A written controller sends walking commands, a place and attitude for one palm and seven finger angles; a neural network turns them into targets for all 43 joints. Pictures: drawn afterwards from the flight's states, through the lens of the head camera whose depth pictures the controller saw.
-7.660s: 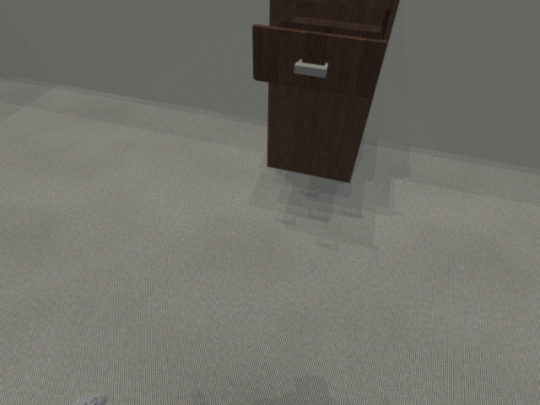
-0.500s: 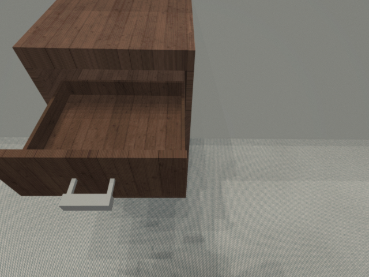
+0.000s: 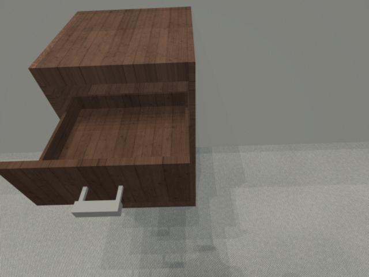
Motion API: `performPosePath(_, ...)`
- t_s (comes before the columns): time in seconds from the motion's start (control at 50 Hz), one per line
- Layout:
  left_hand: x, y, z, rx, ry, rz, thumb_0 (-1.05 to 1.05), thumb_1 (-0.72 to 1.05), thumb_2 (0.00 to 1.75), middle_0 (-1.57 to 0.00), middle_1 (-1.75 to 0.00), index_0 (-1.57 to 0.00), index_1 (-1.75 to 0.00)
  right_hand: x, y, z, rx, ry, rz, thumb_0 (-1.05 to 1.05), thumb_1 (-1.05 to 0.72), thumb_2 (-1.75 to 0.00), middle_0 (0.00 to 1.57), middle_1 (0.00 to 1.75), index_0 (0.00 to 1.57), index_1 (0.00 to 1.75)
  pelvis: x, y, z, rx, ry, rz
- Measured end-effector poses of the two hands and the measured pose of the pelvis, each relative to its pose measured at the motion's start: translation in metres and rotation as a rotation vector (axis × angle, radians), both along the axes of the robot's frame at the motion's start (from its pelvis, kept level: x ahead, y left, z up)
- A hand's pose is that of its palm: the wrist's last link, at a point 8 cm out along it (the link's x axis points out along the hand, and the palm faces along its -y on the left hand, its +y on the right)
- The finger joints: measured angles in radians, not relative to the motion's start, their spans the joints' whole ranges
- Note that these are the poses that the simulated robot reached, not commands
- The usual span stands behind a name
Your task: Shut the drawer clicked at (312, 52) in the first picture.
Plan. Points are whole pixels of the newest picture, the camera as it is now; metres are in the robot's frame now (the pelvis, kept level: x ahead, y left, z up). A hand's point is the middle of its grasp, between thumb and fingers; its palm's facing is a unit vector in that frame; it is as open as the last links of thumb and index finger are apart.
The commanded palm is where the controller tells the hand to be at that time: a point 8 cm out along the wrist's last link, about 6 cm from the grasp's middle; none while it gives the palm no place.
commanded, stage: look again from close up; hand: left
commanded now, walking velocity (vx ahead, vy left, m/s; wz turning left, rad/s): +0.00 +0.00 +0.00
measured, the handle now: (100, 199) +0.28 +0.23 -0.01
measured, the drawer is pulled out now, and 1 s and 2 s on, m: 0.30 0.30 0.30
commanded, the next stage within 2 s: come to a stop and stand still in 0.48 s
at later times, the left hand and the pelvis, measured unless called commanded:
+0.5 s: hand out of the picture +0.01 +0.14 -0.17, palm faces +0.03 -0.98 -0.22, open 7.3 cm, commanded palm none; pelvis +0.02 -0.04 +0.00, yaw +1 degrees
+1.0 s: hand out of the picture +0.00 +0.14 -0.18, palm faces +0.06 -0.98 -0.18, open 7.4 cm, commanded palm none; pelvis +0.00 -0.02 -0.01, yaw +1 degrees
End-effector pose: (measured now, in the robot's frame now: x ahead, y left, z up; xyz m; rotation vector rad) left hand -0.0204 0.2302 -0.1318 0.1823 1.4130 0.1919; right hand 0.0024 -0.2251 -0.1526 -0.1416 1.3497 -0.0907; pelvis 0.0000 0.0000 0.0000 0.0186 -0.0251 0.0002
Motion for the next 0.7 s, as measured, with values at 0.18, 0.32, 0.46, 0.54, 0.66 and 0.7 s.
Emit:
performPosePath(0.18, 0.018, -0.028, -0.005, -0.032, 0.000, -0.014, 0.01, 0.91, 0.90, -0.20, -0.30, -0.20, -0.30, -0.024, 0.000, -0.001, 0.022, 0.095, -0.033, 0.00, -0.91, -0.89, 0.20, 0.30, 0.20, 0.30, 0.009, -0.013, 0.001, 0.001, -0.003, 0.000)
performPosePath(0.32, 0.028, -0.035, -0.005, -0.023, -0.013, -0.010, 0.02, 0.93, 0.90, -0.20, -0.30, -0.20, -0.30, -0.023, -0.002, -0.002, 0.035, 0.109, -0.040, 0.00, -0.91, -0.89, 0.20, 0.30, 0.20, 0.30, 0.015, -0.024, 0.001, -0.001, -0.005, 0.005)
performPosePath(0.46, 0.031, -0.043, -0.005, -0.019, -0.021, -0.001, 0.02, 0.93, 0.90, -0.20, -0.30, -0.20, -0.30, -0.012, -0.009, -0.002, 0.038, 0.094, -0.033, 0.00, -0.91, -0.89, 0.20, 0.30, 0.20, 0.30, 0.018, -0.033, 0.002, -0.002, -0.006, 0.010)
performPosePath(0.54, 0.028, -0.048, -0.005, -0.023, -0.017, 0.005, 0.01, 0.93, 0.90, -0.20, -0.30, -0.20, -0.30, -0.006, -0.014, -0.002, 0.034, 0.084, -0.027, 0.00, -0.91, -0.89, 0.20, 0.30, 0.20, 0.30, 0.018, -0.037, 0.002, -0.002, -0.005, 0.012)
performPosePath(0.66, 0.021, -0.057, -0.006, -0.037, -0.004, 0.016, 0.01, 0.92, 0.90, -0.20, -0.30, -0.20, -0.30, 0.000, -0.021, 0.000, 0.025, 0.076, -0.021, 0.00, -0.91, -0.89, 0.20, 0.30, 0.20, 0.30, 0.019, -0.042, 0.002, -0.004, -0.004, 0.015)
performPosePath(0.7, 0.019, -0.060, -0.006, -0.042, -0.001, 0.020, 0.01, 0.92, 0.90, -0.20, -0.30, -0.20, -0.30, 0.000, -0.023, 0.000, 0.022, 0.076, -0.019, 0.00, -0.91, -0.89, 0.20, 0.30, 0.20, 0.30, 0.019, -0.043, 0.003, -0.005, -0.003, 0.016)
